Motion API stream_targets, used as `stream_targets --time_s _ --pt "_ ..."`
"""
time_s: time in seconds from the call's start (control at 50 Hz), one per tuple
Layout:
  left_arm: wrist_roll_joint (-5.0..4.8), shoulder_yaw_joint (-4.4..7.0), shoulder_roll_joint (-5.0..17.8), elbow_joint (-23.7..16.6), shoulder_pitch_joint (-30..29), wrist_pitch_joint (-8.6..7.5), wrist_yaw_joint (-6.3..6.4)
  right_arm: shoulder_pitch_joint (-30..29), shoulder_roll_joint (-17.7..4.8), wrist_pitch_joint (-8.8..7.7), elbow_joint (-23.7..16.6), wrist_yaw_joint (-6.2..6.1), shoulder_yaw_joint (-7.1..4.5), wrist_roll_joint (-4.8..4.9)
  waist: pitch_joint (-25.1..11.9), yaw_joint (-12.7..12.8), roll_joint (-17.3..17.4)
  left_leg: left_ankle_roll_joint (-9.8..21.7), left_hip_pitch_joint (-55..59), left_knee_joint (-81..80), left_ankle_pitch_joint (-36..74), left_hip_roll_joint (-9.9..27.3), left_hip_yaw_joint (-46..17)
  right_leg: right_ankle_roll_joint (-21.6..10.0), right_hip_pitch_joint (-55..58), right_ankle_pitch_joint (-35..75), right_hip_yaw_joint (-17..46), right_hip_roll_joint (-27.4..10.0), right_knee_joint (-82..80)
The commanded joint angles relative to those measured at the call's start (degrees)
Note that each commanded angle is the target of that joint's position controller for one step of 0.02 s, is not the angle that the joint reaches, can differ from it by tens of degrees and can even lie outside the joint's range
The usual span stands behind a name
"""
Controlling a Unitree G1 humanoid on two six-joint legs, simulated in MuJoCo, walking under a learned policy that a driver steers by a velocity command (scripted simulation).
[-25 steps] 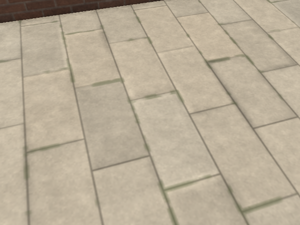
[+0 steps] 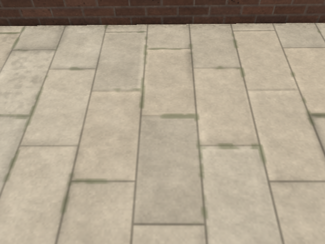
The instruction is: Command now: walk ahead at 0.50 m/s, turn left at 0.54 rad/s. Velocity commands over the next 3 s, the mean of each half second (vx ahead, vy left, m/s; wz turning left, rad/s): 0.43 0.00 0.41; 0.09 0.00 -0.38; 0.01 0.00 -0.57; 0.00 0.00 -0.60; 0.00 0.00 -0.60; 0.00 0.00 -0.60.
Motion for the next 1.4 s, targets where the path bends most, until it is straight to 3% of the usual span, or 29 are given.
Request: stream_targets --time_s 0.02,0.18,0.24,0.28,0.3,0.32,0.34,0.36,0.38,0.42,0.56,0.7,0.78,0.8,0.82,0.84,0.86,0.88,0.9,0.94,1.04,1.16,1.22,1.24,1.26,1.28,1.32,1.36,1.4 --pt "0.09 1.74 8.4 -3.4 -3.5 -0.79 0.77 0.3 -0.8 -0.01 -3.7 0.65 -0.03 -0.28 0.8 -1.7 -6.2 -0.7 -4.1 -6.2 7.9 2.3 -2.3 -8.0 1.7 10.5 7.8 -16.5 -10.8" --pt "-1.56 2.78 11.7 -2.4 2.0 1.60 1.29 -12.7 -0.3 -0.19 -9.9 3.59 1.16 -0.42 4.6 2.0 -5.4 1.7 -3.1 -22.7 9.2 -0.4 5.4 -5.8 11.5 18.1 -1.6 -18.2 -7.3" --pt "-2.38 3.46 14.1 -3.1 0.5 2.79 1.47 -8.0 -3.4 0.22 -10.3 3.98 -0.34 -0.40 -0.1 -2.4 -8.1 4.9 7.2 -23.7 1.0 -5.6 9.9 -4.1 13.9 43.7 -4.2 -18.4 4.6" --pt "-2.31 3.01 13.4 -3.8 -0.3 3.32 1.61 9.1 -9.4 0.57 -5.8 2.94 -3.85 -0.05 -9.0 -11.4 -5.3 9.0 32.9 -29.2 4.6 -9.7 9.0 -0.5 3.5 41.8 -6.4 -14.7 28.8" --pt "0.33 1.08 6.7 -6.0 1.6 2.68 1.38 12.7 -15.6 0.97 -4.7 1.69 -5.26 0.18 -11.9 -8.8 8.0 14.4 48.8 -31.4 3.4 3.4 -13.6 2.6 -17.4 1.4 -6.1 -8.6 49.0" --pt "-0.53 -0.29 4.5 -7.9 3.4 0.31 0.65 9.9 -16.4 -0.22 -7.6 2.08 -4.26 -0.91 -21.3 -5.4 11.4 24.1 58.2 -42.1 0.1 14.8 -44.0 4.1 -31.3 -26.0 7.3 0.8 62.1" --pt "-3.31 0.92 9.6 -7.8 -2.1 -0.99 0.03 8.8 -10.5 -1.03 -7.4 2.63 -2.36 -1.72 -18.1 -8.1 2.5 20.4 55.4 -44.1 10.6 14.5 -36.4 3.3 -35.3 -22.1 12.4 -2.5 63.9" --pt "-4.01 0.88 9.4 -7.2 -2.3 -1.33 -0.06 6.2 -8.0 -1.63 -7.0 2.69 -1.55 -1.92 -11.9 -6.4 1.6 18.0 47.7 -41.9 22.9 12.9 -24.7 2.3 -34.8 -18.0 11.2 -5.2 61.0" --pt "-2.81 0.93 8.8 -5.6 -1.9 -1.03 0.50 1.9 -5.9 -1.96 -7.3 2.66 -0.94 -1.69 -8.5 -4.1 -2.5 15.2 39.5 -40.9 30.6 9.9 -16.2 2.3 -31.3 -14.8 11.3 -8.2 56.5" --pt "-2.01 1.50 9.0 -3.7 0.3 1.01 0.72 -2.2 -3.3 -2.24 -7.4 2.32 0.05 -2.46 -6.5 -1.0 -0.2 12.7 29.3 -43.5 36.5 7.0 -7.9 2.3 -23.4 -11.5 11.7 -10.0 51.9" --pt "-1.47 0.65 5.3 -4.0 -2.6 3.44 0.81 -4.7 -4.1 -2.88 -4.1 -0.20 0.52 -3.45 -4.6 -0.4 1.5 9.3 26.7 -47.3 41.3 3.4 7.4 4.1 -20.5 6.6 11.3 -7.1 31.1" --pt "-1.30 0.82 6.2 -9.0 -8.4 4.28 -1.28 -3.2 -5.8 0.58 -1.9 -1.99 -0.09 -2.22 -2.2 -3.1 1.7 9.8 36.9 -42.5 38.2 8.5 7.5 2.7 -25.5 1.3 8.1 -5.4 22.9" --pt "-1.53 1.54 6.9 -9.9 -3.9 4.13 -2.58 -5.6 -7.0 2.40 -3.2 -3.04 -0.60 -0.71 -3.9 -0.1 1.7 6.7 37.4 -29.9 46.3 8.0 8.8 -0.9 -18.4 -0.7 4.1 -1.4 14.5" --pt "-1.20 2.52 9.4 -9.3 0.6 3.76 -2.27 -4.4 -7.0 2.42 -3.1 -3.19 -0.63 -0.69 -6.8 2.0 -1.1 3.2 34.2 -21.0 43.8 4.4 11.1 -3.2 -9.5 12.5 6.4 -0.9 8.2" --pt "-0.43 4.31 16.0 -9.7 4.2 3.78 -1.00 -4.4 -5.5 1.80 -5.0 -2.83 -0.08 -2.55 -11.6 2.3 -11.9 -1.4 21.5 -5.3 21.7 -1.6 12.7 -8.7 3.7 41.4 21.8 -11.0 9.0" --pt "0.61 4.33 18.1 -10.0 5.2 4.08 -0.60 -4.0 -1.8 1.31 -6.8 -1.90 1.05 -4.10 -17.9 0.2 -20.2 -4.2 4.5 10.1 -27.6 -13.5 7.0 -21.4 16.1 53.9 41.9 -22.6 7.6" --pt "0.21 3.20 14.2 -11.3 3.5 4.05 -0.73 -5.1 -3.6 0.93 -5.6 -0.87 0.72 -2.75 -20.8 1.8 -11.6 -3.3 2.8 15.1 -27.5 -9.9 -3.1 -20.7 15.5 44.2 39.1 -21.4 6.6" --pt "-0.63 2.97 12.7 -12.6 -1.0 4.01 -0.49 -7.0 -4.4 0.92 -6.0 -0.55 0.43 -1.03 -15.0 0.7 -8.8 -2.9 -0.2 14.3 -23.1 -8.2 -2.7 -18.1 10.4 36.4 33.1 -19.0 5.6" --pt "-1.72 2.66 11.3 -13.2 -4.0 4.38 -0.15 -7.4 -4.4 1.25 -5.3 -1.06 0.18 -1.23 -10.4 -0.6 -4.3 -3.3 -0.6 10.2 -19.5 -6.5 -1.9 -14.9 5.2 28.0 29.6 -16.0 4.2" --pt "-1.73 2.27 10.3 -14.2 -6.6 5.38 0.80 -7.8 -5.2 2.08 -5.5 -1.93 -0.40 -2.04 -7.2 -2.4 -6.5 -4.3 4.0 3.5 -14.1 -5.9 -1.0 -12.6 -3.4 19.2 26.6 -12.3 1.8" --pt "-1.38 3.35 12.9 -15.1 -5.7 6.37 2.09 -6.6 -2.9 1.82 -5.0 -2.43 0.34 -1.70 -9.3 -1.8 -9.8 -6.6 8.7 -10.8 -8.6 -7.6 -0.9 -11.5 -4.4 15.4 26.7 -10.1 2.0" --pt "-1.25 3.20 12.7 -16.7 -7.2 7.67 2.20 -6.4 -4.4 0.55 -5.2 -1.28 0.04 -1.21 -8.2 -1.0 -13.1 -5.9 14.0 -22.6 -6.9 -8.7 -1.6 -9.7 -5.6 5.9 33.2 -9.2 2.9" --pt "-1.94 2.64 11.6 -17.9 -8.7 8.48 2.59 -1.0 -5.4 -0.61 -3.6 -0.30 -0.53 -1.27 -8.0 -4.1 -12.3 -3.4 23.9 -38.8 2.4 -7.6 -0.8 -6.1 -8.1 5.7 33.6 -5.9 7.8" --pt "-1.66 1.88 9.1 -18.4 -7.0 8.63 2.66 0.7 -9.3 -0.53 -3.6 -0.51 -1.47 -2.31 -8.7 -3.3 -5.3 -0.1 30.1 -42.4 3.8 2.2 -8.9 -3.0 -14.3 -4.3 29.3 -2.0 16.0" --pt "-1.86 1.57 7.1 -20.3 -5.1 8.09 2.33 -1.1 -14.4 0.31 -3.8 -0.84 -2.43 -3.78 -6.3 0.4 12.8 8.9 32.1 -44.8 14.4 13.7 -23.7 0.4 -26.7 -22.3 17.6 8.2 26.8" --pt "-0.98 2.91 12.1 -19.7 -5.2 7.23 1.96 -3.1 -11.0 0.10 -5.7 -0.87 -1.59 -5.08 -6.4 -1.0 11.9 14.3 29.0 -45.2 17.8 18.2 -27.7 2.5 -28.2 -26.1 18.1 4.6 41.0" --pt "-1.74 4.16 13.8 -17.0 -2.8 7.92 1.88 -8.0 -6.7 0.09 -7.4 -1.39 -0.41 -3.56 -4.4 0.8 4.5 10.0 27.4 -42.8 17.0 11.1 -15.2 4.0 -27.7 -18.7 17.2 2.7 49.5" --pt "-1.65 3.52 11.1 -16.9 -2.7 8.95 1.88 -7.7 -5.7 0.37 -7.5 -1.90 0.18 -2.25 -3.0 -0.4 4.6 8.6 28.3 -42.3 17.7 8.2 -9.0 5.9 -29.5 -14.0 15.9 2.0 53.2" --pt "-2.30 2.74 9.2 -18.9 -5.7 9.01 1.50 -5.1 -6.3 0.98 -7.0 -2.42 0.08 -2.53 -2.3 -2.2 6.0 9.3 30.4 -42.9 18.7 7.0 -5.1 7.1 -30.4 -11.4 12.8 1.0 49.0"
